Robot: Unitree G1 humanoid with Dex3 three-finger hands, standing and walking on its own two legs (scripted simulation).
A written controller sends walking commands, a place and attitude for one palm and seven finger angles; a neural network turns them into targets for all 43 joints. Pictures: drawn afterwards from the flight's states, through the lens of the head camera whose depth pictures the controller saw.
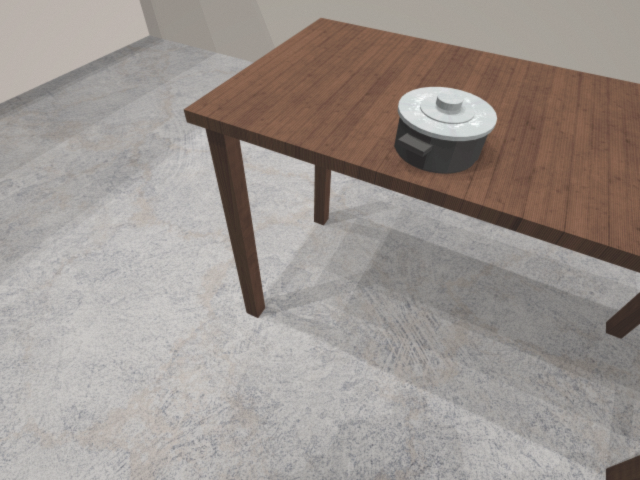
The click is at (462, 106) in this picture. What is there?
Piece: lid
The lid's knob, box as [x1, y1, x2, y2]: [436, 92, 462, 110]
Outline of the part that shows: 438,94 436,104 439,107 447,110 455,110 460,107 462,102 462,97 460,95 453,92 441,92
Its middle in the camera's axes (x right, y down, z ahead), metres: +0.22 -0.24 +0.67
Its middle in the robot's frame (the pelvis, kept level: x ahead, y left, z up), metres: +0.69 -0.18 +0.15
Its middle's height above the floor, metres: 0.92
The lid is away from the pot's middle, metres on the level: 0.00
